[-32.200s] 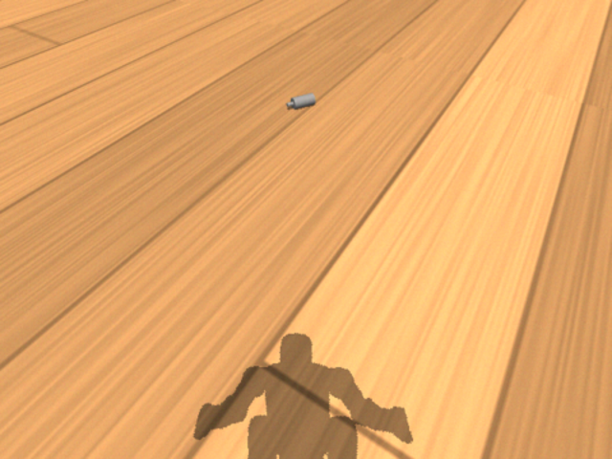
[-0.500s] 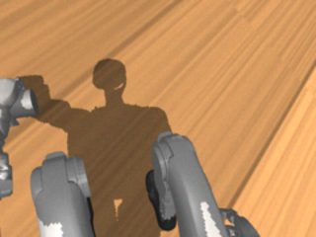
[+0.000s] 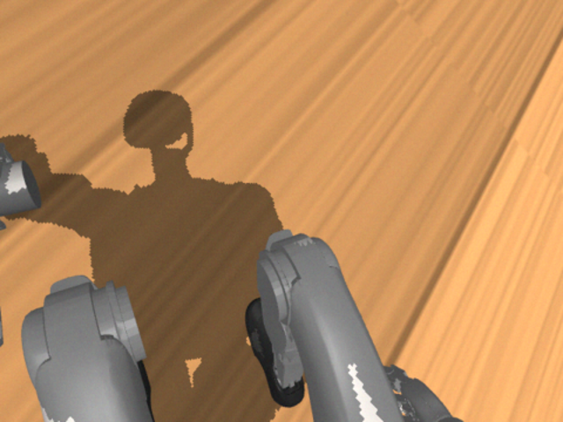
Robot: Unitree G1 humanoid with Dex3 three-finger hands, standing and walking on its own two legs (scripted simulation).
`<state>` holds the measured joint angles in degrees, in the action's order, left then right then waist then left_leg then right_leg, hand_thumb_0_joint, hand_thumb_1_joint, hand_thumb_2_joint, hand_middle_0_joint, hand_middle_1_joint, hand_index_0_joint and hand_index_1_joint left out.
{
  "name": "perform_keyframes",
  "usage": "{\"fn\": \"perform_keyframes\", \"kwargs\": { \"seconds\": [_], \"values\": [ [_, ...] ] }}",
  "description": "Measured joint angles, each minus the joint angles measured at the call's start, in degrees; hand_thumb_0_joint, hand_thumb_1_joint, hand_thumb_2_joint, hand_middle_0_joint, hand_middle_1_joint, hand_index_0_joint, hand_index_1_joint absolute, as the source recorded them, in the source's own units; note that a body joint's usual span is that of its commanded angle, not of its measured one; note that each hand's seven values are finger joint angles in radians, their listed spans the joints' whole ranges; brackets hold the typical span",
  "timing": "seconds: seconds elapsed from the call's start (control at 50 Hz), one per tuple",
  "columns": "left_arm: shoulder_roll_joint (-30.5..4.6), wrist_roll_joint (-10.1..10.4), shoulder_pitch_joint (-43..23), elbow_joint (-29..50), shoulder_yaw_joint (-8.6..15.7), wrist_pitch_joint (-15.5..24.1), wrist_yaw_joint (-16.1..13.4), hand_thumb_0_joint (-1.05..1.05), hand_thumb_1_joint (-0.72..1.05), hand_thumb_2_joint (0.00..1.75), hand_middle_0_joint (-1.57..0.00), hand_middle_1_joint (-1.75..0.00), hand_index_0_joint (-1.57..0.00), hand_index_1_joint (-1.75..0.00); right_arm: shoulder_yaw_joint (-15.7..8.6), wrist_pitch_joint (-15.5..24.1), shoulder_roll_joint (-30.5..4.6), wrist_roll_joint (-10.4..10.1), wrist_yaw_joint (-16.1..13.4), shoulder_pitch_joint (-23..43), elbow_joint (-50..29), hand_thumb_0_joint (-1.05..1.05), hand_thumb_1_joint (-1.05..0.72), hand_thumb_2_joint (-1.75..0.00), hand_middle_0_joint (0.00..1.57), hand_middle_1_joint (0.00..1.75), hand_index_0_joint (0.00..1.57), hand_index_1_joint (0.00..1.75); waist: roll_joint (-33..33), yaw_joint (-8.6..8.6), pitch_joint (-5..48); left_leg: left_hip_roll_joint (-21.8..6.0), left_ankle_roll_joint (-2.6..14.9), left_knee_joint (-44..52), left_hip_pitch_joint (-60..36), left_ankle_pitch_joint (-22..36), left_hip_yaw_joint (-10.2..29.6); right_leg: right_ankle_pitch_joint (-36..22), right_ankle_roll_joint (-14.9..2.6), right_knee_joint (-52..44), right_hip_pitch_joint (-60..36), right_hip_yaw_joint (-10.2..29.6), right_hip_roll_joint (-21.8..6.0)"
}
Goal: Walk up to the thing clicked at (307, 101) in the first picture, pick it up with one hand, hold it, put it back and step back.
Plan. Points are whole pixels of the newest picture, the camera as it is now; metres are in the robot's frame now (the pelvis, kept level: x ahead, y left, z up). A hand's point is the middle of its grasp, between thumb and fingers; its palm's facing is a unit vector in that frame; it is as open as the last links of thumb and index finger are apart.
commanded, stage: rest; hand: left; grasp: from above
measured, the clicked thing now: out of the picture +0.43 +0.34 -0.23
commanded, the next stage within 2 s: open in 1.20 s
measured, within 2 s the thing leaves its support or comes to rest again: rests again in 1.08 s
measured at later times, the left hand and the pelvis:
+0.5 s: hand out of the picture +0.43 +0.30 -0.24, palm faces -0.46 -0.13 -0.88, open 9.7 cm; pelvis +0.00 +0.00 +0.00, yaw -2 degrees
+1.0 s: hand out of the picture +0.43 +0.31 -0.25, palm faces -0.46 -0.13 -0.88, open 9.7 cm; pelvis +0.00 +0.01 +0.00, yaw -3 degrees
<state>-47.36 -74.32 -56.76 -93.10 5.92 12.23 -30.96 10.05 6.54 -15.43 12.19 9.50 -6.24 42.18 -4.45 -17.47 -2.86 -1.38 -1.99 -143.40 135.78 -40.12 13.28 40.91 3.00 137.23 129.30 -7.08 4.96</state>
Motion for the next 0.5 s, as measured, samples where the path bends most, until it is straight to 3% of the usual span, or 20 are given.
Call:
{"fn": "perform_keyframes", "kwargs": {
  "seconds": [0.22,0.42,0.5],
  "values": [
    [-1.42,-0.19,-0.28,-1.53,0.20,-0.99,-3.26,-0.01,0.00,0.56,-0.71,-0.61,-0.72,-0.58,0.68,1.96,-1.02,1.08,1.52,0.97,-0.25,0.00,-0.90,-0.89,0.20,0.30,0.20,0.30,-0.89,-0.74,-1.31,-0.04,0.14,-1.07,0.11,-0.36,0.77,0.02,0.16,0.34,-0.22,-0.58,0.29],
    [-2.10,1.36,-1.10,-3.38,-0.91,-1.69,-3.29,-0.01,0.01,0.53,-0.72,-0.60,-0.72,-0.57,2.04,3.67,-0.98,1.44,2.95,1.57,-0.48,0.00,-0.91,-0.89,0.20,0.30,0.20,0.30,-1.13,-1.31,-2.60,-0.25,0.21,-1.38,-0.28,-0.62,1.13,-0.07,0.32,0.29,-0.59,-0.84,0.56],
    [-2.51,1.80,-0.90,-3.13,-0.27,-1.20,-3.55,-0.01,0.01,0.52,-0.72,-0.59,-0.73,-0.56,2.73,4.12,-1.04,1.38,3.26,1.59,-0.72,0.00,-0.91,-0.89,0.20,0.30,0.20,0.30,-1.35,-1.42,-3.08,-0.34,0.09,-1.50,-0.54,-0.85,1.50,-0.09,0.38,0.19,-0.79,-1.12,0.70]
  ]
}}
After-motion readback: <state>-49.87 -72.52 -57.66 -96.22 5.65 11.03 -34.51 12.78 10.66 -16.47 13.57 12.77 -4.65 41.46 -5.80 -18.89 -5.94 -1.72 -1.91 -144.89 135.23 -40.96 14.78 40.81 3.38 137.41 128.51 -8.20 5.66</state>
